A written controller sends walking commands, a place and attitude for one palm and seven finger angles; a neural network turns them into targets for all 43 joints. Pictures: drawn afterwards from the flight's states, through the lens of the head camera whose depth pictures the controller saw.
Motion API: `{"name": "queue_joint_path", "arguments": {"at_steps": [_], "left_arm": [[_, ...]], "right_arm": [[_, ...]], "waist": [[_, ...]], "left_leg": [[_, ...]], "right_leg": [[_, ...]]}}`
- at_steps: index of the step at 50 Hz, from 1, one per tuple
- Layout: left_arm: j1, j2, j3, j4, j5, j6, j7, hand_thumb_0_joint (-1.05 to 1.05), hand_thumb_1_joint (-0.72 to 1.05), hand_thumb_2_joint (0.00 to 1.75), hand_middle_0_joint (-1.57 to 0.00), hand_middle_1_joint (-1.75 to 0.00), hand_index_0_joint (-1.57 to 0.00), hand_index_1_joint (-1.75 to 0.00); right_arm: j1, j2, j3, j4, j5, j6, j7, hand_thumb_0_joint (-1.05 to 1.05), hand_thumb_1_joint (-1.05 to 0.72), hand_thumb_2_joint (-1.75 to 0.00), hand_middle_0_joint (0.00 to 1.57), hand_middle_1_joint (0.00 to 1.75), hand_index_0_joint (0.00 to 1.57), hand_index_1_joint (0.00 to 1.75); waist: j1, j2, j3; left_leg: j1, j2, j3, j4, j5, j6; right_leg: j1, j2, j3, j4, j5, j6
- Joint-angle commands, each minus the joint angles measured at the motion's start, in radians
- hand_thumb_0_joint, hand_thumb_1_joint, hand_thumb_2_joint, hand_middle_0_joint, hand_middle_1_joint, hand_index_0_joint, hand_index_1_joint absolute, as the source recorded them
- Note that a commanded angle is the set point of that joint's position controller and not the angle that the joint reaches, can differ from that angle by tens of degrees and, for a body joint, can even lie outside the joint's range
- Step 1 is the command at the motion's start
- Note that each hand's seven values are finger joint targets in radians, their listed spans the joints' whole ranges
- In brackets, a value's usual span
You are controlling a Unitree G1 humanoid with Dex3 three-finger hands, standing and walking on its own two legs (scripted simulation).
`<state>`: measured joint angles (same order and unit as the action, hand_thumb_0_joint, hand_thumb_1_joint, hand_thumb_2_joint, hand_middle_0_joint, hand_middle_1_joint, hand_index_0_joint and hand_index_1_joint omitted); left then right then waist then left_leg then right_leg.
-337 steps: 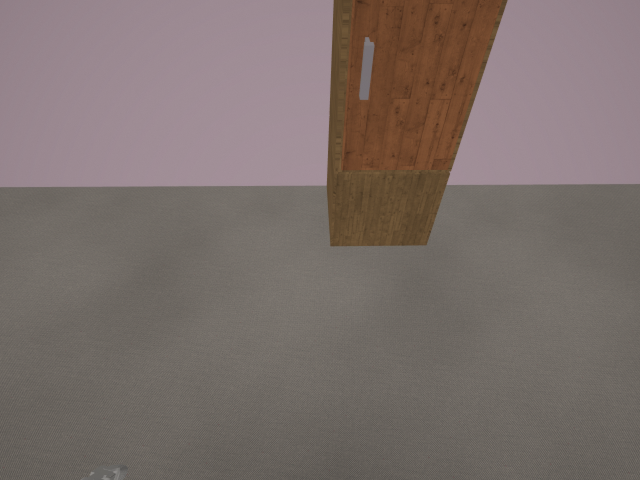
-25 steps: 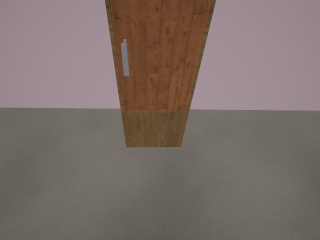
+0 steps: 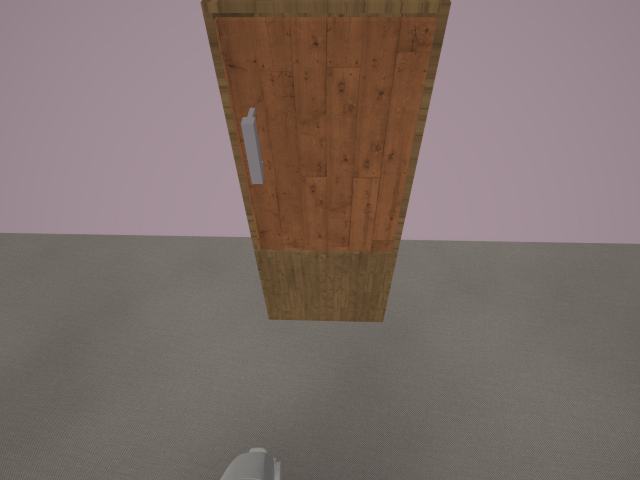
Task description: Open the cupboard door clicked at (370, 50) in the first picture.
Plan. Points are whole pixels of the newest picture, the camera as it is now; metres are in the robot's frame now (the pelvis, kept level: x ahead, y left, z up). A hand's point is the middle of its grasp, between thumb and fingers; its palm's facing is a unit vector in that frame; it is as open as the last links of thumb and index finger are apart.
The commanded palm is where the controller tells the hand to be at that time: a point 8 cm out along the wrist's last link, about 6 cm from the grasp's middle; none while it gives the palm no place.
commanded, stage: take the last steps up to it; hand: left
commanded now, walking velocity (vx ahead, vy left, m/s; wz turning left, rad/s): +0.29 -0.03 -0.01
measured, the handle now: (254, 146) +0.72 +0.19 +0.01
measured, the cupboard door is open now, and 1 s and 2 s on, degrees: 0 0 0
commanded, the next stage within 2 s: come to a stop and stand still in 0.36 s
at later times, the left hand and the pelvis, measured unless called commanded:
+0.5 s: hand (199, 416) +0.24 +0.22 -0.16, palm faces +0.01 -0.98 -0.21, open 7.3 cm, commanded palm none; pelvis +0.16 +0.03 +0.00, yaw -2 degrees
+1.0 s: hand (200, 416) +0.25 +0.23 -0.19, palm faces +0.04 -0.98 -0.21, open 7.3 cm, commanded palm none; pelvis +0.17 +0.04 -0.02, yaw -1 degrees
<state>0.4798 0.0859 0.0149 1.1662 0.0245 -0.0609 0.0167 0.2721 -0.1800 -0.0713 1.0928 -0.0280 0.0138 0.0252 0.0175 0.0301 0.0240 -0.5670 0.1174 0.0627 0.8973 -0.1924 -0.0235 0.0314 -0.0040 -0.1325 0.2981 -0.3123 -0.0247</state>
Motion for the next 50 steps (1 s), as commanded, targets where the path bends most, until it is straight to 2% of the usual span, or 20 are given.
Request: {"name": "queue_joint_path", "arguments": {"at_steps": [1, 3, 5, 6, 7, 8, 11, 15, 24, 27, 28, 30, 31, 33, 39, 45, 46, 48, 49, 50], "left_arm": [[0.077, 0.151, 0.027, -0.010, 0.001, -0.019, 0.017, 0.00, 0.90, 0.90, -0.20, -0.30, -0.20, -0.30], [0.086, 0.157, 0.031, 0.001, 0.003, -0.013, 0.018, 0.00, 0.90, 0.90, -0.20, -0.30, -0.20, -0.30], [0.051, 0.163, 0.036, -0.005, -0.003, -0.010, 0.018, 0.00, 0.90, 0.90, -0.20, -0.30, -0.20, -0.30], [0.065, 0.139, 0.034, -0.010, -0.010, -0.008, 0.014, 0.00, 0.90, 0.90, -0.20, -0.30, -0.20, -0.30], [0.125, 0.082, 0.029, -0.024, -0.022, -0.006, 0.006, 0.00, 0.90, 0.90, -0.20, -0.30, -0.20, -0.30], [0.061, 0.102, 0.024, -0.064, -0.016, -0.005, 0.004, 0.00, 0.90, 0.90, -0.20, -0.30, -0.20, -0.30], [-0.079, 0.088, 0.037, -0.075, 0.001, 0.016, -0.010, 0.00, 0.90, 0.90, -0.20, -0.30, -0.20, -0.30], [0.000, 0.051, 0.042, -0.067, 0.007, 0.050, -0.016, 0.00, 0.90, 0.90, -0.20, -0.30, -0.20, -0.30], [-0.238, 0.098, 0.039, -0.182, 0.002, 0.054, -0.021, 0.00, 0.90, 0.90, -0.20, -0.30, -0.20, -0.30], [-0.152, 0.117, 0.032, -0.145, -0.002, 0.041, -0.007, 0.00, 0.90, 0.90, -0.20, -0.30, -0.20, -0.30], [-0.131, 0.176, 0.038, -0.135, 0.000, 0.030, 0.003, 0.00, 0.90, 0.90, -0.20, -0.30, -0.20, -0.30], [-0.144, 0.259, 0.042, -0.137, -0.008, 0.027, 0.013, 0.00, 0.90, 0.90, -0.20, -0.30, -0.20, -0.30], [-0.158, 0.283, 0.052, -0.139, -0.009, 0.026, 0.018, 0.00, 0.90, 0.90, -0.20, -0.30, -0.20, -0.30], [-0.187, 0.264, 0.056, -0.143, -0.006, 0.041, 0.031, 0.00, 0.90, 0.90, -0.20, -0.30, -0.20, -0.30], [-0.297, 0.262, 0.078, -0.209, 0.010, 0.070, 0.041, 0.00, 0.90, 0.90, -0.20, -0.30, -0.20, -0.30], [-0.329, 0.263, 0.081, -0.222, 0.007, 0.086, 0.028, 0.00, 0.90, 0.90, -0.20, -0.30, -0.20, -0.30], [-0.330, 0.242, 0.075, -0.223, 0.000, 0.092, 0.025, 0.00, 0.90, 0.90, -0.20, -0.30, -0.20, -0.30], [-0.312, 0.147, 0.059, -0.249, -0.013, 0.107, 0.014, 0.00, 0.90, 0.90, -0.20, -0.30, -0.20, -0.30], [-0.328, 0.165, 0.060, -0.247, -0.007, 0.118, 0.015, 0.00, 0.90, 0.90, -0.20, -0.30, -0.20, -0.30], [-0.324, 0.175, 0.065, -0.227, 0.001, 0.124, 0.013, 0.00, 0.90, 0.90, -0.20, -0.30, -0.20, -0.30]], "right_arm": [[-0.179, 0.011, 0.017, -0.116, 0.008, -0.044, 0.005, 0.00, -0.90, -0.90, 0.20, 0.30, 0.20, 0.30], [-0.175, 0.005, 0.016, -0.115, 0.009, -0.054, 0.001, 0.00, -0.90, -0.90, 0.20, 0.30, 0.20, 0.30], [0.006, -0.027, 0.008, -0.059, 0.002, -0.067, -0.017, 0.00, -0.90, -0.90, 0.20, 0.30, 0.20, 0.30], [0.159, -0.096, -0.004, -0.016, -0.005, -0.074, -0.030, 0.00, -0.90, -0.90, 0.20, 0.30, 0.20, 0.30], [0.266, -0.210, -0.027, 0.008, -0.011, -0.080, -0.043, 0.00, -0.90, -0.90, 0.20, 0.30, 0.20, 0.30], [0.276, -0.241, -0.029, 0.004, 0.007, -0.065, -0.045, 0.00, -0.90, -0.90, 0.20, 0.30, 0.20, 0.30], [0.060, -0.100, 0.001, -0.043, 0.006, -0.074, -0.052, 0.00, -0.90, -0.90, 0.20, 0.30, 0.20, 0.30], [-0.003, -0.045, 0.009, -0.067, 0.006, -0.089, -0.051, 0.00, -0.90, -0.90, 0.20, 0.30, 0.20, 0.30], [0.047, -0.095, 0.002, -0.060, -0.003, -0.069, -0.048, 0.00, -0.90, -0.90, 0.20, 0.30, 0.20, 0.30], [0.028, -0.082, 0.013, -0.043, 0.003, -0.055, -0.054, 0.00, -0.90, -0.90, 0.20, 0.30, 0.20, 0.30], [0.057, -0.046, 0.020, -0.032, 0.011, -0.055, -0.051, 0.00, -0.90, -0.90, 0.20, 0.30, 0.20, 0.30], [0.114, -0.010, 0.023, -0.022, 0.027, -0.033, -0.048, 0.00, -0.90, -0.90, 0.20, 0.30, 0.20, 0.30], [0.126, -0.018, 0.019, -0.019, 0.026, -0.013, -0.053, 0.00, -0.90, -0.90, 0.20, 0.30, 0.20, 0.30], [0.092, -0.035, 0.010, -0.025, 0.028, 0.001, -0.062, 0.00, -0.90, -0.90, 0.20, 0.30, 0.20, 0.30], [0.060, -0.015, 0.002, -0.061, 0.019, 0.033, -0.049, 0.00, -0.90, -0.90, 0.20, 0.30, 0.20, 0.30], [0.129, -0.016, 0.009, -0.067, 0.016, 0.013, -0.042, 0.00, -0.90, -0.90, 0.20, 0.30, 0.20, 0.30], [0.154, -0.025, 0.010, -0.059, 0.015, 0.006, -0.042, 0.00, -0.90, -0.90, 0.20, 0.30, 0.20, 0.30], [0.085, -0.141, -0.004, -0.112, 0.002, -0.003, -0.043, 0.00, -0.90, -0.90, 0.20, 0.30, 0.20, 0.30], [-0.002, -0.160, -0.004, -0.140, -0.001, -0.004, -0.052, 0.00, -0.90, -0.90, 0.20, 0.30, 0.20, 0.30], [-0.057, -0.143, 0.002, -0.143, -0.004, -0.004, -0.058, 0.00, -0.90, -0.90, 0.20, 0.30, 0.20, 0.30]], "waist": [[0.024, -0.184, 0.137], [0.017, -0.186, 0.120], [-0.072, -0.137, 0.021], [-0.126, -0.029, -0.099], [-0.130, 0.225, -0.233], [-0.127, 0.188, -0.213], [-0.065, 0.070, 0.077], [0.009, 0.071, 0.042], [-0.029, 0.056, 0.071], [0.020, 0.026, 0.002], [0.021, -0.073, -0.029], [-0.010, -0.172, -0.079], [-0.007, -0.291, -0.142], [0.012, -0.249, -0.128], [-0.001, -0.159, -0.105], [-0.039, -0.213, -0.088], [-0.050, -0.160, -0.073], [-0.038, 0.255, 0.042], [-0.033, 0.275, 0.080], [-0.012, 0.213, 0.107]], "left_leg": [[-0.009, -0.025, 0.063, -0.161, -0.011, 0.020], [0.086, -0.046, 0.078, -0.226, -0.048, 0.043], [0.359, -0.100, 0.107, -0.371, 0.018, 0.060], [0.617, -0.018, 0.024, -0.411, 0.096, 0.083], [0.846, 0.263, -0.345, -0.452, 0.231, 0.186], [0.748, 0.350, -0.446, -0.567, 0.138, 0.250], [0.370, 0.272, -0.309, -0.702, -0.073, 0.198], [0.250, 0.178, -0.097, -0.725, 0.004, 0.170], [0.364, 0.179, -0.056, -0.656, 0.207, 0.192], [0.373, 0.097, 0.022, -0.464, 0.316, 0.103], [0.306, 0.046, 0.033, -0.403, 0.193, 0.053], [0.267, -0.054, 0.055, -0.323, -0.242, -0.002], [0.282, -0.062, 0.051, -0.217, -0.351, -0.010], [0.224, -0.069, -0.011, -0.051, -0.406, -0.007], [0.202, -0.093, -0.054, 0.074, -0.325, -0.018], [0.393, -0.106, 0.013, -0.332, -0.119, -0.006], [0.460, -0.094, 0.001, -0.452, -0.062, 0.002], [0.249, 0.176, -0.343, -0.727, -0.238, 0.101], [0.114, 0.217, -0.412, -0.788, -0.277, 0.159], [0.067, 0.181, -0.355, -0.787, -0.291, 0.158]], "right_leg": [[-0.079, -0.253, 0.128, -0.075, 0.447, -0.106], [-0.078, -0.263, 0.132, -0.019, 0.504, -0.104], [-0.120, -0.210, 0.071, 0.227, 0.645, -0.069], [-0.233, -0.165, 0.042, 0.447, 0.512, -0.035], [-0.479, -0.035, -0.018, 0.737, -0.005, 0.013], [-0.534, -0.019, 0.060, 0.907, -0.285, -0.006], [-0.601, -0.128, 0.124, 0.971, -0.078, 0.002], [-0.488, -0.135, 0.099, 0.817, 0.018, 0.030], [-0.459, -0.105, 0.061, 0.407, 0.069, 0.048], [-0.234, -0.072, 0.036, 0.151, 0.273, 0.052], [-0.117, -0.136, 0.124, 0.116, 0.521, 0.040], [-0.073, -0.353, 0.263, 0.143, 0.954, -0.093], [-0.069, -0.369, 0.292, 0.128, 1.016, -0.143], [-0.063, -0.394, 0.297, 0.140, 1.095, -0.201], [-0.206, -0.356, 0.227, 0.077, 0.686, -0.173], [-0.348, -0.273, 0.210, 0.074, 0.187, -0.093], [-0.412, -0.235, 0.192, 0.119, 0.066, -0.057], [-0.489, -0.045, 0.056, 0.389, -0.154, 0.039], [-0.450, -0.036, 0.121, 0.527, -0.170, 0.043], [-0.419, -0.038, 0.168, 0.622, -0.136, 0.034]]}}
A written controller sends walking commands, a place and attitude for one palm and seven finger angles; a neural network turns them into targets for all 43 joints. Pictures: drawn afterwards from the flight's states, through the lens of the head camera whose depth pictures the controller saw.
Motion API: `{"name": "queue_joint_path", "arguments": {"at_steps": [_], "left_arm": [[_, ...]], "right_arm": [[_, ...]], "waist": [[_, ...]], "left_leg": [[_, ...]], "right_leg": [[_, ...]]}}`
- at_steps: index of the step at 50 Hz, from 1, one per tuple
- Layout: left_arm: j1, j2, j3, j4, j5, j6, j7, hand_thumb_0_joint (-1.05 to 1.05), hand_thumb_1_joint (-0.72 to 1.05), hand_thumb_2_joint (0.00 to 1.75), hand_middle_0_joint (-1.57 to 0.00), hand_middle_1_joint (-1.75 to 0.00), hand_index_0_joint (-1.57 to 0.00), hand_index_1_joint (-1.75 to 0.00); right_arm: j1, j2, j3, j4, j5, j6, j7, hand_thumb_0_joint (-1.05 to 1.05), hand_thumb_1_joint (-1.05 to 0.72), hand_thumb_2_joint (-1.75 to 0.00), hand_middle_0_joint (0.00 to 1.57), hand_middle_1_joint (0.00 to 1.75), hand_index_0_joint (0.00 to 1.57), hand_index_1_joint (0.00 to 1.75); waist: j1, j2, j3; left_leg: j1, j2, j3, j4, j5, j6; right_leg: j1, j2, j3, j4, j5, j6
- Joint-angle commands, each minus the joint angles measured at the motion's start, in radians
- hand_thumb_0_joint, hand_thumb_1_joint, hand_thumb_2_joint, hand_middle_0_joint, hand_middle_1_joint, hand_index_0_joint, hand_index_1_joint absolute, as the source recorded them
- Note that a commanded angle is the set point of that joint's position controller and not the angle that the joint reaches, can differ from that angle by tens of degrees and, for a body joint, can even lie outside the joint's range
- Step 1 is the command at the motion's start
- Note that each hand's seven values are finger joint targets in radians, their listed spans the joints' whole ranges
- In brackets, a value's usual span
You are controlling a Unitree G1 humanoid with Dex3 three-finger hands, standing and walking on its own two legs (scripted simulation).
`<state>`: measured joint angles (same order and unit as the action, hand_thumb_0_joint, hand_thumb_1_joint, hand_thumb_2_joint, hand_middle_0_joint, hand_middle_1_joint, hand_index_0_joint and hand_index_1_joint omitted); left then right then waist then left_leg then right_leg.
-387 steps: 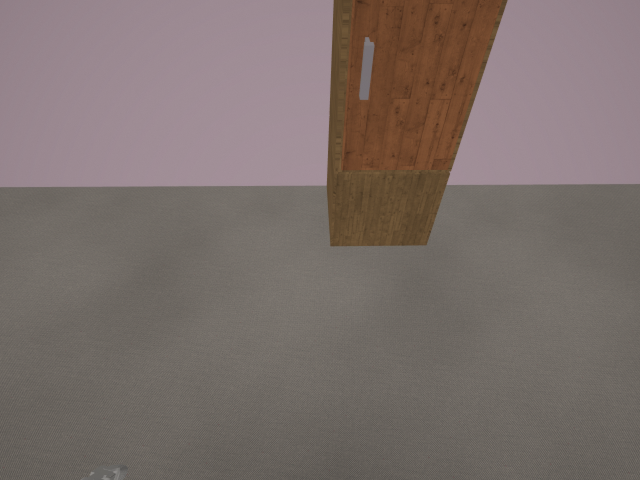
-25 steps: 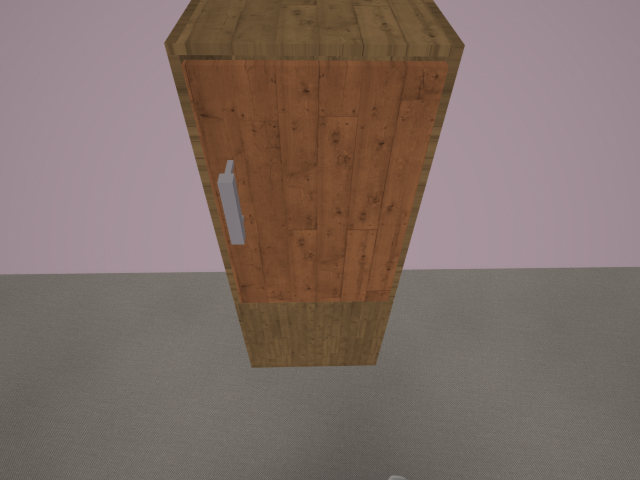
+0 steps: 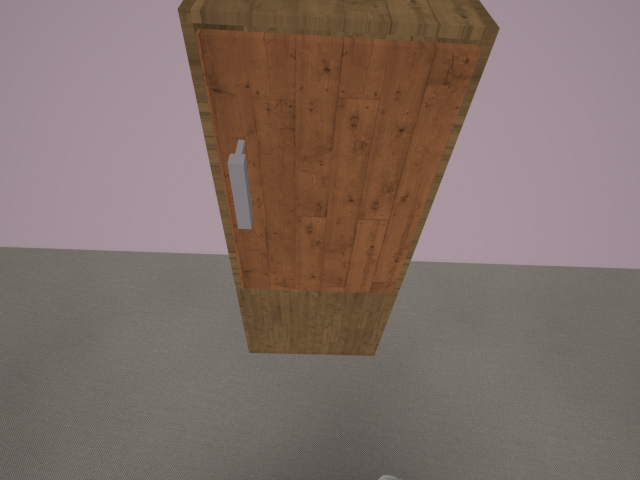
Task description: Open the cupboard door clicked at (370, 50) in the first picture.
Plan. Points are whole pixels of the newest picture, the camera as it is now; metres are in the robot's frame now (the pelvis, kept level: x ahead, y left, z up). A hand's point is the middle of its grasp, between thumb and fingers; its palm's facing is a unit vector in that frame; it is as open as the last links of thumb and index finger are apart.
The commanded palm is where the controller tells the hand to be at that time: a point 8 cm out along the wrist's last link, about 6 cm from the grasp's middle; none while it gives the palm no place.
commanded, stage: come to a stop and stand still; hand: left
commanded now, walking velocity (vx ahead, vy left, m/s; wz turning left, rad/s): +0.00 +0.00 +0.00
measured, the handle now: (243, 185) +0.55 +0.17 +0.03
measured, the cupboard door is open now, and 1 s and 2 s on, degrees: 0 0 0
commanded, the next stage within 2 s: look again from close up in 1.24 s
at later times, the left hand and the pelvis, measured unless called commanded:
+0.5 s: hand out of the picture -0.02 +0.18 -0.16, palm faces +0.01 -0.98 -0.22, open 7.4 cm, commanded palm none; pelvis -0.03 +0.00 +0.01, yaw +0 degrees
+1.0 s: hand out of the picture +0.02 +0.24 -0.15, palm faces -0.02 -0.96 -0.29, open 7.4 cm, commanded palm none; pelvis -0.05 +0.02 +0.01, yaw +0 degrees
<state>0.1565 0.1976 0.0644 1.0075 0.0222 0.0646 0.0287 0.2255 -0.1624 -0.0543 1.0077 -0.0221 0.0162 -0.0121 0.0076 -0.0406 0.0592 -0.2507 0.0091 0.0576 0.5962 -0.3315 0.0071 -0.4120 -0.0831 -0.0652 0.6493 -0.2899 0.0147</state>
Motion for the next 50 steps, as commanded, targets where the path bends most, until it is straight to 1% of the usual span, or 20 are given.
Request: {"name": "queue_joint_path", "arguments": {"at_steps": [1, 3, 8, 10, 11, 12, 13, 15, 17, 18, 19, 20, 22, 23, 25, 27, 28, 34, 42, 50], "left_arm": [[0.047, 0.063, 0.017, -0.046, 0.006, -0.003, -0.004, 0.00, 0.90, 0.90, -0.20, -0.30, -0.20, -0.30], [0.118, 0.055, 0.008, -0.008, 0.005, -0.015, -0.008, 0.00, 0.90, 0.90, -0.20, -0.30, -0.20, -0.30], [0.101, 0.021, -0.029, 0.005, -0.004, -0.038, -0.002, 0.00, 0.90, 0.90, -0.20, -0.30, -0.20, -0.30], [0.163, 0.016, -0.037, 0.040, -0.009, -0.050, 0.003, 0.00, 0.90, 0.90, -0.20, -0.30, -0.20, -0.30], [0.194, 0.029, -0.040, 0.062, -0.009, -0.060, 0.008, 0.00, 0.90, 0.90, -0.20, -0.30, -0.20, -0.30], [0.198, 0.054, -0.043, 0.076, -0.009, -0.071, 0.013, 0.00, 0.90, 0.90, -0.20, -0.30, -0.20, -0.30], [0.182, 0.076, -0.043, 0.078, -0.011, -0.077, 0.015, 0.00, 0.90, 0.90, -0.20, -0.30, -0.20, -0.30], [0.172, 0.063, -0.047, 0.093, -0.012, -0.088, 0.014, 0.00, 0.90, 0.90, -0.20, -0.30, -0.20, -0.30], [0.172, 0.044, -0.054, 0.097, -0.014, -0.087, 0.014, 0.00, 0.90, 0.90, -0.20, -0.30, -0.20, -0.30], [0.144, 0.243, -0.053, 0.004, 0.010, -0.111, 0.013, 0.00, 0.90, 0.90, -0.20, -0.30, -0.20, -0.30], [0.139, 0.180, -0.024, -0.009, 0.004, -0.116, 0.016, 0.00, 0.90, 0.90, -0.20, -0.30, -0.20, -0.30], [0.145, 0.183, -0.028, -0.019, 0.000, -0.122, 0.015, 0.00, 0.90, 0.90, -0.20, -0.30, -0.20, -0.30], [0.152, 0.155, -0.029, -0.029, -0.003, -0.118, 0.016, 0.00, 0.90, 0.90, -0.20, -0.30, -0.20, -0.30], [0.156, 0.148, -0.035, -0.037, -0.003, -0.113, 0.016, 0.00, 0.90, 0.90, -0.20, -0.30, -0.20, -0.30], [0.143, 0.160, -0.031, -0.054, -0.003, -0.107, 0.017, 0.00, 0.90, 0.90, -0.20, -0.30, -0.20, -0.30], [0.127, 0.186, -0.024, -0.070, -0.004, -0.109, 0.016, 0.00, 0.90, 0.90, -0.20, -0.30, -0.20, -0.30], [0.133, 0.179, -0.026, -0.074, -0.003, -0.107, 0.015, 0.00, 0.90, 0.90, -0.20, -0.30, -0.20, -0.30], [0.088, 0.219, -0.028, -0.088, -0.007, -0.098, 0.006, 0.00, 0.90, 0.90, -0.20, -0.30, -0.20, -0.30], [0.043, 0.246, -0.031, -0.081, -0.005, -0.092, -0.006, 0.00, 0.90, 0.90, -0.20, -0.30, -0.20, -0.30], [0.060, 0.244, -0.037, -0.048, -0.002, -0.089, -0.008, 0.00, 0.90, 0.90, -0.20, -0.30, -0.20, -0.30]], "right_arm": [[-0.050, -0.142, -0.004, -0.059, -0.009, -0.008, -0.024, 0.00, -0.90, -0.90, 0.20, 0.30, 0.20, 0.30], [-0.058, -0.124, 0.002, -0.055, 0.001, -0.018, -0.026, 0.00, -0.90, -0.90, 0.20, 0.30, 0.20, 0.30], [0.046, -0.124, -0.001, 0.007, 0.006, -0.025, -0.027, 0.00, -0.90, -0.90, 0.20, 0.30, 0.20, 0.30], [0.052, -0.128, 0.000, 0.026, 0.012, -0.028, -0.026, 0.00, -0.90, -0.90, 0.20, 0.30, 0.20, 0.30], [0.057, -0.111, 0.005, 0.035, 0.019, -0.031, -0.024, 0.00, -0.90, -0.90, 0.20, 0.30, 0.20, 0.30], [0.058, -0.085, 0.010, 0.037, 0.027, -0.035, -0.021, 0.00, -0.90, -0.90, 0.20, 0.30, 0.20, 0.30], [0.060, -0.071, 0.014, 0.041, 0.029, -0.035, -0.016, 0.00, -0.90, -0.90, 0.20, 0.30, 0.20, 0.30], [0.054, -0.073, 0.019, 0.057, 0.020, -0.028, -0.018, 0.00, -0.90, -0.90, 0.20, 0.30, 0.20, 0.30], [0.058, -0.076, 0.022, 0.077, 0.019, -0.027, -0.017, 0.00, -0.90, -0.90, 0.20, 0.30, 0.20, 0.30], [-0.007, -0.238, 0.008, -0.046, 0.007, -0.039, -0.004, 0.00, -0.90, -0.90, 0.20, 0.30, 0.20, 0.30], [-0.014, -0.246, -0.016, -0.069, 0.001, -0.062, -0.011, 0.00, -0.90, -0.90, 0.20, 0.30, 0.20, 0.30], [-0.006, -0.218, -0.011, -0.071, 0.000, -0.065, -0.015, 0.00, -0.90, -0.90, 0.20, 0.30, 0.20, 0.30], [0.012, -0.176, -0.006, -0.076, 0.000, -0.054, -0.014, 0.00, -0.90, -0.90, 0.20, 0.30, 0.20, 0.30], [0.027, -0.157, 0.004, -0.076, -0.003, -0.047, -0.009, 0.00, -0.90, -0.90, 0.20, 0.30, 0.20, 0.30], [0.028, -0.165, 0.001, -0.077, 0.000, -0.039, -0.007, 0.00, -0.90, -0.90, 0.20, 0.30, 0.20, 0.30], [0.023, -0.187, -0.002, -0.078, 0.001, -0.043, -0.009, 0.00, -0.90, -0.90, 0.20, 0.30, 0.20, 0.30], [0.031, -0.177, 0.005, -0.072, 0.000, -0.044, -0.007, 0.00, -0.90, -0.90, 0.20, 0.30, 0.20, 0.30], [-0.017, -0.237, 0.008, -0.070, 0.001, -0.048, -0.004, 0.00, -0.90, -0.90, 0.20, 0.30, 0.20, 0.30], [-0.048, -0.276, 0.010, -0.057, 0.000, -0.045, 0.004, 0.00, -0.90, -0.90, 0.20, 0.30, 0.20, 0.30], [-0.053, -0.288, 0.011, -0.024, 0.004, -0.047, 0.007, 0.00, -0.90, -0.90, 0.20, 0.30, 0.20, 0.30]], "waist": [[0.027, 0.234, 0.068], [0.039, 0.161, 0.016], [-0.017, 0.145, -0.039], [0.000, 0.136, -0.082], [0.006, 0.107, -0.091], [-0.011, 0.053, -0.086], [-0.023, 0.056, -0.077], [-0.026, -0.105, -0.084], [-0.028, -0.080, -0.055], [-0.033, -0.078, 0.095], [-0.019, 0.014, -0.043], [-0.021, 0.035, -0.128], [-0.025, -0.013, -0.101], [-0.026, -0.065, -0.073], [-0.029, -0.034, 0.004], [-0.026, 0.025, 0.003], [-0.021, 0.014, -0.021], [-0.006, 0.069, -0.012], [-0.010, 0.042, -0.008], [-0.007, 0.047, -0.031]], "left_leg": [[-0.220, 0.243, -0.280, -0.454, -0.109, 0.121], [-0.080, 0.198, -0.195, -0.401, 0.034, 0.125], [0.134, 0.234, -0.216, -0.335, 0.313, 0.166], [0.163, 0.205, -0.186, -0.273, 0.401, 0.133], [0.138, 0.168, -0.160, -0.230, 0.405, 0.095], [0.107, 0.122, -0.117, -0.203, 0.364, 0.047], [0.101, 0.098, -0.104, -0.217, 0.319, 0.023], [0.146, 0.085, -0.069, -0.213, 0.295, 0.004], [0.168, 0.088, -0.071, -0.238, 0.253, 0.007], [0.101, 0.074, -0.127, -0.234, 0.198, 0.010], [0.086, 0.092, -0.120, -0.172, 0.215, 0.028], [0.099, 0.085, -0.122, -0.130, 0.241, 0.037], [0.056, 0.062, -0.095, -0.103, 0.180, 0.033], [0.034, 0.053, -0.083, -0.094, 0.163, 0.035], [0.010, 0.050, -0.074, -0.095, 0.139, 0.030], [0.008, 0.062, -0.080, -0.116, 0.177, 0.033], [0.017, 0.069, -0.082, -0.124, 0.209, 0.036], [0.001, 0.093, -0.110, -0.182, 0.199, 0.037], [-0.002, 0.097, -0.134, -0.255, 0.055, 0.031], [0.002, 0.114, -0.156, -0.308, 0.017, 0.033]], "right_leg": [[0.014, 0.050, 0.105, 0.331, -0.116, -0.007], [-0.014, 0.048, 0.084, 0.335, -0.091, 0.001], [0.061, 0.027, 0.045, 0.002, -0.146, 0.016], [0.162, 0.028, 0.037, -0.197, -0.013, 0.014], [0.235, 0.013, 0.064, -0.319, 0.114, 0.008], [0.265, -0.044, 0.141, -0.331, 0.235, -0.019], [0.259, -0.088, 0.156, -0.312, 0.314, -0.039], [0.221, -0.078, 0.164, -0.297, 0.360, -0.057], [0.179, -0.065, 0.158, -0.319, 0.254, -0.051], [0.105, -0.012, 0.113, -0.323, 0.093, -0.048], [0.141, -0.039, 0.151, -0.262, 0.069, -0.057], [0.185, -0.050, 0.166, -0.268, 0.118, -0.069], [0.170, -0.071, 0.196, -0.298, 0.086, -0.085], [0.162, -0.074, 0.200, -0.307, 0.079, -0.086], [0.105, -0.078, 0.205, -0.329, 0.003, -0.092], [0.128, -0.063, 0.190, -0.304, 0.071, -0.093], [0.161, -0.051, 0.171, -0.285, 0.126, -0.087], [0.182, -0.031, 0.145, -0.282, 0.073, -0.070], [0.167, -0.030, 0.147, -0.331, -0.041, -0.058], [0.198, -0.028, 0.128, -0.328, 0.006, -0.046]]}}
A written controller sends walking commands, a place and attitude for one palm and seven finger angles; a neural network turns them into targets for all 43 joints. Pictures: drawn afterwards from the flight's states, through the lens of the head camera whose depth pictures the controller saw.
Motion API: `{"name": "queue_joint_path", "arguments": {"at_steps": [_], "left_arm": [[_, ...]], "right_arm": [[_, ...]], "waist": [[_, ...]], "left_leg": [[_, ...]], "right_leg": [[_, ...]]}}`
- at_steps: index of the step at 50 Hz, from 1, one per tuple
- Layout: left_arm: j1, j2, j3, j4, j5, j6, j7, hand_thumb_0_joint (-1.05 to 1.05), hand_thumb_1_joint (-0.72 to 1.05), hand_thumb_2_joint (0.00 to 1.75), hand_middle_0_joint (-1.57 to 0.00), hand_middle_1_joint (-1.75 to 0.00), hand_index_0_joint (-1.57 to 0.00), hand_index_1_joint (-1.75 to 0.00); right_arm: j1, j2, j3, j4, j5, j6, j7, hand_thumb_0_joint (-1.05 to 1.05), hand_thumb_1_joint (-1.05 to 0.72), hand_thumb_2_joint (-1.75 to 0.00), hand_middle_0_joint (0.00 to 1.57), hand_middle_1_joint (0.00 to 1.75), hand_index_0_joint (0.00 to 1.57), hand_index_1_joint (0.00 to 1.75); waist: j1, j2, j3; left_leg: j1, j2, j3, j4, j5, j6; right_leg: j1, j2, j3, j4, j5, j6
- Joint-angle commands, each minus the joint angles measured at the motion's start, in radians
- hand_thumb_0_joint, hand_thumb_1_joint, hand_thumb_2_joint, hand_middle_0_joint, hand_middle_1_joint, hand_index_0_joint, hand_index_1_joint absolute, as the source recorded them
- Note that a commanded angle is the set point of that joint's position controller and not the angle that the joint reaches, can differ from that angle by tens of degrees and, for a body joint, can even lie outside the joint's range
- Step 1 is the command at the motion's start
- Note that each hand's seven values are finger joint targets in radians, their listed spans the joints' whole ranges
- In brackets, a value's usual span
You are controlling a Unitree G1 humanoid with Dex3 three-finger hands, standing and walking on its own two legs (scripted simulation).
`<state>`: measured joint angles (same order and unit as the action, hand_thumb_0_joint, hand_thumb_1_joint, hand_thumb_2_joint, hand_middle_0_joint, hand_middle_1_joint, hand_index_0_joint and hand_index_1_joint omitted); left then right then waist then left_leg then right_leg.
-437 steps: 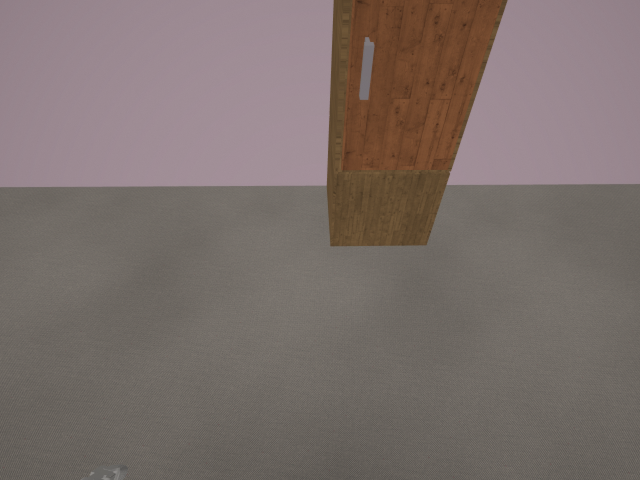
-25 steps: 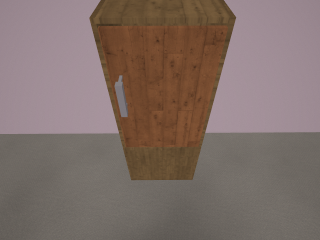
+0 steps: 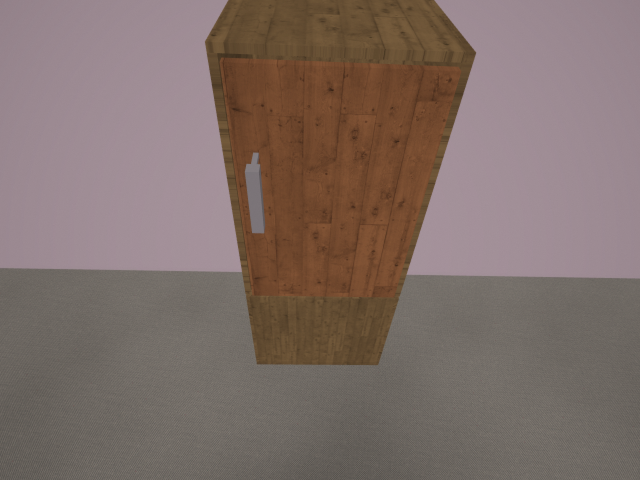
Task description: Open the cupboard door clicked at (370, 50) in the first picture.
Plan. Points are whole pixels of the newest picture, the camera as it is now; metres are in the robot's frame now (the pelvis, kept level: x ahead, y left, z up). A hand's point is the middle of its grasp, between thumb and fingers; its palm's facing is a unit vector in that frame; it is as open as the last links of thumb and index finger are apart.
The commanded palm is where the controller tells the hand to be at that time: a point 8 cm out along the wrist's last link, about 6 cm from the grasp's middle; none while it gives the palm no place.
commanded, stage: come to a stop and stand still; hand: left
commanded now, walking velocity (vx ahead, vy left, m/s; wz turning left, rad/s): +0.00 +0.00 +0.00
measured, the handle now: (257, 193) +0.60 +0.15 +0.01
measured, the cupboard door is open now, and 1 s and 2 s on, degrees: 0 0 0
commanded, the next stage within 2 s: look again from close up in 0.24 s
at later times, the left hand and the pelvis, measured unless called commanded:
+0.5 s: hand out of the picture +0.00 +0.22 -0.18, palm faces -0.01 -0.98 -0.22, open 7.4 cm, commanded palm none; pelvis +0.01 +0.02 +0.00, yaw +0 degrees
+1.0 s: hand out of the picture +0.01 +0.20 -0.18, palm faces +0.00 -0.98 -0.19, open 7.4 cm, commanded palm none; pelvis +0.02 +0.02 +0.00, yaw +0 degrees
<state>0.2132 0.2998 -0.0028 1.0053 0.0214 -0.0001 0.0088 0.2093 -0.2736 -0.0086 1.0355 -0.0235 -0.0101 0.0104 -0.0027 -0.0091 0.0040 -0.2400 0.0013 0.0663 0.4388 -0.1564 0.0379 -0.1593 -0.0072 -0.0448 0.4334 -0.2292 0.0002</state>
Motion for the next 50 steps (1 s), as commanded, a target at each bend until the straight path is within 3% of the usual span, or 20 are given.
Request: {"name": "queue_joint_path", "arguments": {"at_steps": [1, 8, 12, 21, 45, 50], "left_arm": [[0.008, 0.139, 0.028, -0.042, -0.001, -0.025, 0.012, 0.00, 0.90, 0.90, -0.20, -0.30, -0.20, -0.30], [0.042, 0.121, 0.023, 0.001, 0.000, -0.024, 0.016, 0.00, 0.90, 0.90, -0.20, -0.30, -0.20, -0.30], [0.064, 0.104, 0.019, 0.024, 0.001, -0.021, 0.018, 0.00, 0.90, 0.90, -0.20, -0.30, -0.20, -0.30], [0.099, 0.069, 0.015, 0.051, 0.003, -0.018, 0.023, 0.00, 0.90, 0.90, -0.20, -0.30, -0.20, -0.30], [0.163, -0.021, 0.008, 0.077, 0.003, -0.014, 0.034, 0.00, 0.90, 0.90, -0.20, -0.30, -0.20, -0.30], [0.207, -0.066, 0.005, 0.097, 0.002, -0.005, 0.032, 0.00, 0.90, 0.90, -0.20, -0.30, -0.20, -0.30]], "right_arm": [[-0.039, -0.177, -0.035, -0.049, 0.006, -0.020, -0.015, 0.00, -0.90, -0.90, 0.20, 0.30, 0.20, 0.30], [-0.029, -0.165, -0.034, -0.014, 0.012, -0.020, -0.017, 0.00, -0.90, -0.90, 0.20, 0.30, 0.20, 0.30], [-0.027, -0.156, -0.034, 0.003, 0.013, -0.017, -0.018, 0.00, -0.90, -0.90, 0.20, 0.30, 0.20, 0.30], [-0.015, -0.131, -0.034, 0.020, 0.015, -0.018, -0.022, 0.00, -0.90, -0.90, 0.20, 0.30, 0.20, 0.30], [0.058, -0.033, -0.024, 0.053, 0.017, -0.011, -0.027, 0.00, -0.90, -0.90, 0.20, 0.30, 0.20, 0.30], [0.090, -0.007, -0.027, 0.074, 0.013, -0.005, -0.031, 0.00, -0.90, -0.90, 0.20, 0.30, 0.20, 0.30]], "waist": [[0.003, 0.014, 0.026], [0.005, 0.013, 0.020], [0.004, 0.023, 0.040], [0.004, 0.034, 0.020], [0.004, 0.003, 0.066], [0.002, 0.026, 0.071]], "left_leg": [[0.000, 0.122, -0.162, -0.151, -0.150, 0.001], [0.021, 0.128, -0.164, -0.169, -0.125, 0.002], [0.006, 0.128, -0.172, -0.191, -0.173, 0.000], [0.040, 0.130, -0.167, -0.196, -0.120, -0.002], [0.037, 0.119, -0.147, -0.209, -0.110, -0.012], [0.003, 0.139, -0.196, -0.250, -0.274, -0.006]], "right_leg": [[-0.058, -0.104, 0.107, -0.113, -0.045, -0.030], [-0.040, -0.110, 0.094, -0.117, -0.009, -0.023], [-0.040, -0.108, 0.090, -0.119, -0.018, -0.018], [-0.027, -0.111, 0.078, -0.112, 0.026, -0.010], [-0.043, -0.109, 0.076, -0.118, 0.038, 0.002], [-0.031, -0.080, 0.032, -0.076, -0.032, 0.013]]}}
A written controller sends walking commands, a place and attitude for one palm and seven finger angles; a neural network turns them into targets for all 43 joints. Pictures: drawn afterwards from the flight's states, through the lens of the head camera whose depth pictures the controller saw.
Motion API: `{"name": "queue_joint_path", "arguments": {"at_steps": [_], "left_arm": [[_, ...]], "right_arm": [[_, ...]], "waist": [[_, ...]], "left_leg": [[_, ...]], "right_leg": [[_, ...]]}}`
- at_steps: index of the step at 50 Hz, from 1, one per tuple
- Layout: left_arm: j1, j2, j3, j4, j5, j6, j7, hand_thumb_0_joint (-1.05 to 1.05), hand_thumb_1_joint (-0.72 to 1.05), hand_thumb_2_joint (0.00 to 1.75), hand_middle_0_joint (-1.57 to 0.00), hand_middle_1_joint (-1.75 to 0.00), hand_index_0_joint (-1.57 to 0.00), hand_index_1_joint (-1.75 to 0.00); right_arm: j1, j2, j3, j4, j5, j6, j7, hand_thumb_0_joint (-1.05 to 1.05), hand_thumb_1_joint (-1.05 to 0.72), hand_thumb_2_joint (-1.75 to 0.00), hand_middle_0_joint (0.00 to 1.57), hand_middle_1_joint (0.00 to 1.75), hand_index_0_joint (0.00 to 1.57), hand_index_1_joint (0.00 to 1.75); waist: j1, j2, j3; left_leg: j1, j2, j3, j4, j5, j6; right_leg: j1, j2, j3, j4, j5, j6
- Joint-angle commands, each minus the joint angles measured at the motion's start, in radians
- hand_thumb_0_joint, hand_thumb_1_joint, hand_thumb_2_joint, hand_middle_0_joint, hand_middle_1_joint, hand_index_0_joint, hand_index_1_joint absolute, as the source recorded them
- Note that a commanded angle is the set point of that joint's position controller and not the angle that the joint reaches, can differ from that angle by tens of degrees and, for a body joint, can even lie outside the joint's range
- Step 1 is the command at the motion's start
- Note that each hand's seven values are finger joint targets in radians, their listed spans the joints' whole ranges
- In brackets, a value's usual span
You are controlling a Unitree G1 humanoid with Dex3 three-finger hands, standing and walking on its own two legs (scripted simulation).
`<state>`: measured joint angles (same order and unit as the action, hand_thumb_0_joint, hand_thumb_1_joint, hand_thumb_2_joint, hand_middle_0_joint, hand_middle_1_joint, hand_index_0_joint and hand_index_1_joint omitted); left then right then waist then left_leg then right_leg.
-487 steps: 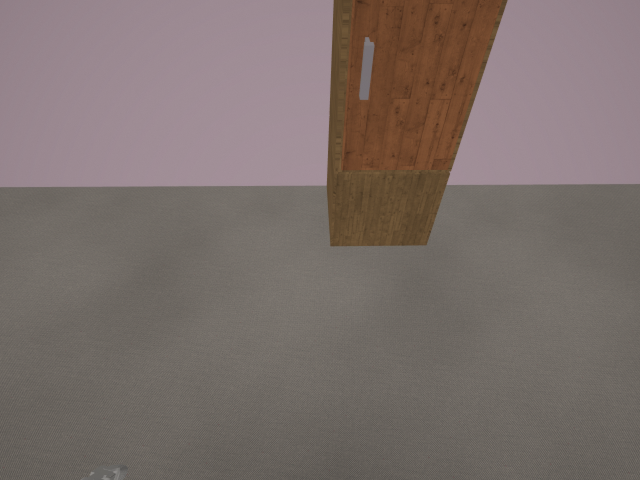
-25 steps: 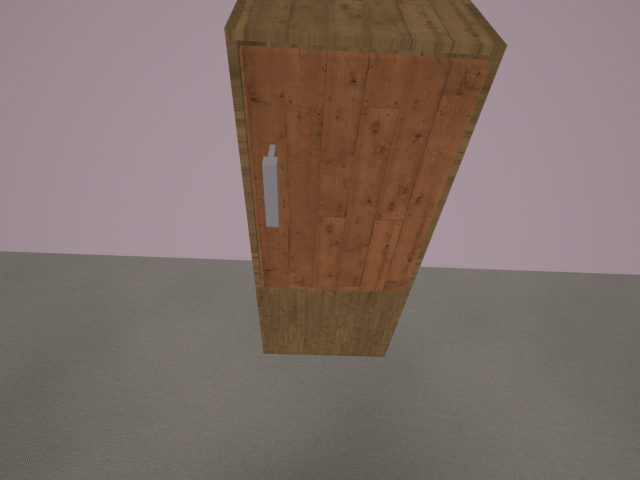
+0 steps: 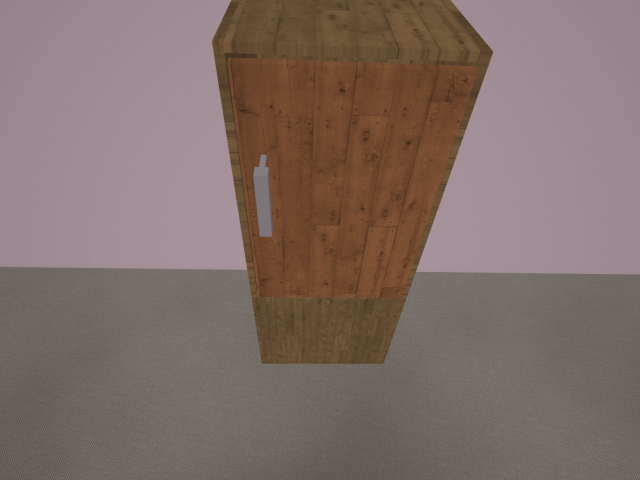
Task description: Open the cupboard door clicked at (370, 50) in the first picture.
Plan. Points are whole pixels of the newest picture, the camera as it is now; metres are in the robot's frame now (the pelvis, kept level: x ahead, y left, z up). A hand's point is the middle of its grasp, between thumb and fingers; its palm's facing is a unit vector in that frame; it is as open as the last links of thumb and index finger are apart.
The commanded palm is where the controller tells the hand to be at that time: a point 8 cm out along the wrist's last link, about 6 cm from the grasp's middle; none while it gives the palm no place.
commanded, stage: shuffle to correct the standing spot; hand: left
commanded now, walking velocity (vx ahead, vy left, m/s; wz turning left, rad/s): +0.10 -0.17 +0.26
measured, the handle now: (264, 196) +0.58 +0.14 +0.01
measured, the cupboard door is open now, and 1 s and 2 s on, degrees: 0 0 0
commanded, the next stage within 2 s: come to a stop and stand still in 0.30 s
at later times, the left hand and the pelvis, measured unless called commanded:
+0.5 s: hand out of the picture -0.02 +0.07 -0.19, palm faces +0.12 -0.98 -0.13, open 7.4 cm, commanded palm none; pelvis +0.05 -0.07 -0.01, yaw +2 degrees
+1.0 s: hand out of the picture +0.07 +0.14 -0.18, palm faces +0.05 -0.97 -0.26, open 7.3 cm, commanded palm none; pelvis +0.04 -0.06 -0.01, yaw +0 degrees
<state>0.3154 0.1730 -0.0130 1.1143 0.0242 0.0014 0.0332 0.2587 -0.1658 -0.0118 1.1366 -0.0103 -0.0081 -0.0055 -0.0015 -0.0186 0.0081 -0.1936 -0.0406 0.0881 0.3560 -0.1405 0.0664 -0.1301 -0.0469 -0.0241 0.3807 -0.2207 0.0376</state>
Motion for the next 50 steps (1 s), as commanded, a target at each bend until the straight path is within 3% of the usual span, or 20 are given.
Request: {"name": "queue_joint_path", "arguments": {"at_steps": [1, 5, 8, 10, 13, 15, 16, 17, 19, 21, 22, 25, 27, 29, 31, 34, 38, 42, 45, 50], "left_arm": [[0.113, 0.056, 0.017, -0.011, 0.002, -0.003, 0.006, 0.00, 0.90, 0.90, -0.20, -0.30, -0.20, -0.30], [0.137, 0.037, 0.026, -0.020, 0.011, 0.011, -0.003, 0.00, 0.90, 0.90, -0.20, -0.30, -0.20, -0.30], [0.150, 0.027, 0.032, -0.027, 0.012, 0.016, -0.011, 0.00, 0.90, 0.90, -0.20, -0.30, -0.20, -0.30], [0.158, 0.018, 0.038, -0.033, 0.012, 0.016, -0.015, 0.00, 0.90, 0.90, -0.20, -0.30, -0.20, -0.30], [0.187, 0.021, 0.046, -0.033, 0.008, 0.011, -0.017, 0.00, 0.90, 0.90, -0.20, -0.30, -0.20, -0.30], [0.210, 0.033, 0.054, -0.032, 0.007, 0.008, -0.015, 0.00, 0.90, 0.90, -0.20, -0.30, -0.20, -0.30], [0.225, 0.052, 0.061, -0.029, 0.007, 0.007, -0.011, 0.00, 0.90, 0.90, -0.20, -0.30, -0.20, -0.30], [0.232, 0.064, 0.066, -0.031, 0.008, 0.007, -0.009, 0.00, 0.90, 0.90, -0.20, -0.30, -0.20, -0.30], [0.236, 0.054, 0.066, -0.034, 0.012, 0.007, -0.008, 0.00, 0.90, 0.90, -0.20, -0.30, -0.20, -0.30], [0.222, 0.046, 0.069, -0.037, 0.016, 0.000, -0.004, 0.00, 0.90, 0.90, -0.20, -0.30, -0.20, -0.30], [0.220, 0.039, 0.065, -0.034, 0.013, -0.005, 0.001, 0.00, 0.90, 0.90, -0.20, -0.30, -0.20, -0.30], [0.201, 0.021, 0.047, -0.017, 0.005, -0.024, 0.014, 0.00, 0.90, 0.90, -0.20, -0.30, -0.20, -0.30], [0.172, 0.020, 0.036, -0.012, -0.010, -0.030, 0.017, 0.00, 0.90, 0.90, -0.20, -0.30, -0.20, -0.30], [0.194, -0.009, 0.037, -0.024, -0.011, -0.020, 0.030, 0.00, 0.90, 0.90, -0.20, -0.30, -0.20, -0.30], [0.186, 0.012, 0.039, -0.027, -0.006, -0.010, 0.041, 0.00, 0.90, 0.90, -0.20, -0.30, -0.20, -0.30], [0.175, 0.044, 0.051, -0.042, -0.007, -0.006, 0.042, 0.00, 0.90, 0.90, -0.20, -0.30, -0.20, -0.30], [0.133, 0.050, 0.057, -0.087, -0.003, 0.001, 0.038, 0.00, 0.90, 0.90, -0.20, -0.30, -0.20, -0.30], [0.111, 0.054, 0.055, -0.112, -0.002, 0.007, 0.032, 0.00, 0.90, 0.90, -0.20, -0.30, -0.20, -0.30], [0.094, 0.064, 0.053, -0.115, -0.004, 0.002, 0.031, 0.00, 0.90, 0.90, -0.20, -0.30, -0.20, -0.30], [0.045, 0.065, 0.039, -0.114, -0.006, 0.004, 0.018, 0.00, 0.90, 0.90, -0.20, -0.30, -0.20, -0.30]], "right_arm": [[0.045, -0.119, -0.029, -0.026, -0.001, -0.005, -0.017, 0.00, -0.90, -0.90, 0.20, 0.30, 0.20, 0.30], [0.077, -0.135, -0.050, -0.026, -0.005, 0.004, -0.029, 0.00, -0.90, -0.90, 0.20, 0.30, 0.20, 0.30], [0.098, -0.133, -0.060, -0.027, -0.007, 0.003, -0.037, 0.00, -0.90, -0.90, 0.20, 0.30, 0.20, 0.30], [0.112, -0.125, -0.065, -0.027, -0.009, 0.001, -0.042, 0.00, -0.90, -0.90, 0.20, 0.30, 0.20, 0.30], [0.114, -0.102, -0.063, -0.032, -0.009, -0.001, -0.044, 0.00, -0.90, -0.90, 0.20, 0.30, 0.20, 0.30], [0.106, -0.068, -0.053, -0.042, -0.009, -0.004, -0.046, 0.00, -0.90, -0.90, 0.20, 0.30, 0.20, 0.30], [0.099, -0.041, -0.045, -0.046, -0.009, -0.005, -0.046, 0.00, -0.90, -0.90, 0.20, 0.30, 0.20, 0.30], [0.080, -0.025, -0.038, -0.057, -0.011, -0.003, -0.046, 0.00, -0.90, -0.90, 0.20, 0.30, 0.20, 0.30], [0.025, -0.020, -0.039, -0.078, -0.011, -0.003, -0.048, 0.00, -0.90, -0.90, 0.20, 0.30, 0.20, 0.30], [0.008, -0.009, -0.037, -0.083, -0.008, -0.007, -0.050, 0.00, -0.90, -0.90, 0.20, 0.30, 0.20, 0.30], [0.005, 0.005, -0.032, -0.082, -0.007, -0.008, -0.049, 0.00, -0.90, -0.90, 0.20, 0.30, 0.20, 0.30], [0.014, 0.040, -0.010, -0.065, 0.003, -0.008, -0.043, 0.00, -0.90, -0.90, 0.20, 0.30, 0.20, 0.30], [0.068, 0.026, -0.007, -0.037, 0.007, -0.009, -0.047, 0.00, -0.90, -0.90, 0.20, 0.30, 0.20, 0.30], [0.085, -0.031, -0.021, -0.028, 0.008, -0.010, -0.057, 0.00, -0.90, -0.90, 0.20, 0.30, 0.20, 0.30], [0.075, -0.034, -0.020, -0.038, 0.010, -0.006, -0.062, 0.00, -0.90, -0.90, 0.20, 0.30, 0.20, 0.30], [0.052, -0.055, -0.032, -0.072, 0.006, 0.008, -0.060, 0.00, -0.90, -0.90, 0.20, 0.30, 0.20, 0.30], [0.038, -0.068, -0.047, -0.112, -0.001, 0.017, -0.052, 0.00, -0.90, -0.90, 0.20, 0.30, 0.20, 0.30], [0.008, -0.066, -0.041, -0.136, -0.003, 0.024, -0.043, 0.00, -0.90, -0.90, 0.20, 0.30, 0.20, 0.30], [-0.001, -0.056, -0.034, -0.128, -0.005, 0.023, -0.039, 0.00, -0.90, -0.90, 0.20, 0.30, 0.20, 0.30], [-0.007, -0.069, -0.020, -0.104, -0.005, 0.020, -0.025, 0.00, -0.90, -0.90, 0.20, 0.30, 0.20, 0.30]], "waist": [[0.000, 0.043, 0.073], [-0.004, 0.081, 0.102], [-0.004, 0.077, 0.107], [-0.007, 0.080, 0.100], [0.004, 0.022, 0.082], [0.011, -0.064, 0.082], [0.016, -0.146, 0.075], [0.022, -0.189, 0.085], [0.032, -0.116, 0.119], [0.028, -0.049, 0.109], [0.025, -0.009, 0.102], [0.005, 0.003, 0.076], [-0.023, -0.022, 0.037], [-0.003, 0.000, 0.023], [-0.005, 0.085, 0.032], [-0.001, 0.040, 0.013], [0.000, 0.019, -0.029], [0.011, -0.004, -0.010], [0.013, -0.031, -0.034], [0.012, 0.001, 0.063]], "left_leg": [[-0.047, 0.190, -0.235, -0.179, -0.326, -0.029], [-0.057, 0.240, -0.293, -0.204, -0.436, 0.006], [-0.059, 0.265, -0.296, -0.177, -0.413, 0.025], [-0.066, 0.262, -0.276, -0.143, -0.373, 0.025], [-0.103, 0.227, -0.202, -0.039, -0.266, 0.007], [-0.161, 0.165, -0.093, 0.107, -0.186, -0.017], [-0.198, 0.115, -0.016, 0.212, -0.175, -0.034], [-0.249, 0.086, 0.024, 0.314, -0.242, -0.047], [-0.331, 0.094, 0.012, 0.516, -0.368, -0.049], [-0.365, 0.107, 0.003, 0.578, -0.390, -0.058], [-0.351, 0.110, -0.005, 0.562, -0.368, -0.063], [-0.194, 0.110, -0.012, 0.330, -0.250, -0.069], [-0.004, 0.102, -0.016, 0.103, 0.028, -0.060], [0.124, 0.187, -0.058, 0.149, 0.436, -0.011], [0.125, 0.193, -0.067, 0.189, 0.587, 0.010], [0.105, 0.177, -0.051, 0.211, 0.540, -0.008], [0.095, 0.184, -0.065, 0.201, 0.493, -0.006], [0.027, 0.181, -0.096, 0.158, 0.281, -0.013], [0.030, 0.166, -0.084, 0.158, 0.251, -0.024], [-0.003, 0.183, -0.140, 0.008, 0.041, -0.018]], "right_leg": [[-0.072, -0.034, 0.000, -0.006, -0.059, -0.026], [-0.141, -0.006, -0.028, 0.064, -0.113, -0.031], [-0.159, -0.001, -0.028, 0.081, -0.105, -0.039], [-0.150, 0.000, -0.018, 0.069, -0.090, -0.046], [-0.090, -0.015, 0.019, 0.013, -0.066, -0.066], [-0.046, -0.058, 0.103, -0.049, -0.068, -0.101], [-0.013, -0.102, 0.161, -0.084, -0.034, -0.132], [-0.004, -0.152, 0.217, -0.112, 0.013, -0.174], [-0.004, -0.204, 0.251, -0.113, 0.182, -0.258], [0.046, -0.208, 0.225, -0.069, 0.399, -0.300], [0.051, -0.209, 0.212, -0.051, 0.497, -0.297], [0.018, -0.175, 0.153, 0.002, 0.671, -0.234], [-0.015, -0.108, 0.092, 0.065, 0.690, -0.134], [-0.092, -0.059, 0.069, 0.054, 0.548, -0.024], [-0.076, -0.062, 0.063, 0.067, 0.529, -0.009], [-0.053, -0.087, 0.062, 0.084, 0.633, -0.013], [-0.053, -0.089, 0.056, 0.114, 0.558, -0.036], [-0.051, -0.091, 0.095, 0.067, 0.374, -0.059], [-0.021, -0.108, 0.111, 0.062, 0.436, -0.063], [-0.078, -0.071, 0.099, -0.028, 0.053, -0.069]]}}
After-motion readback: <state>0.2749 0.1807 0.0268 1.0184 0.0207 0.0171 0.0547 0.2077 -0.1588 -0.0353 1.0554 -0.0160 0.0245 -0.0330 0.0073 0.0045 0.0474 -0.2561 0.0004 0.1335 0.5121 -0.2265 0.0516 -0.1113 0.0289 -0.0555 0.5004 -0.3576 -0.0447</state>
